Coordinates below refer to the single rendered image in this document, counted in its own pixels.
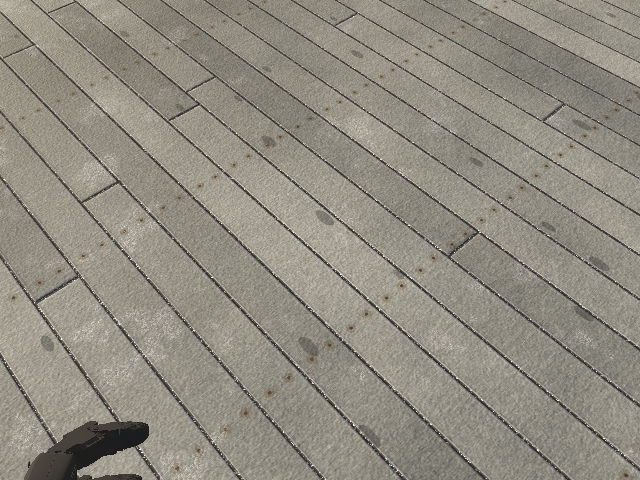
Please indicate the robot left hand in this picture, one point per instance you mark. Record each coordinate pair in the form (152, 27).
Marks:
(85, 445)

